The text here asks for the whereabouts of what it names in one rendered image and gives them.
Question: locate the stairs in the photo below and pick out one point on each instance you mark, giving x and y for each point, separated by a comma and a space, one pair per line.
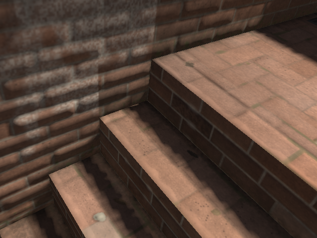
173, 167

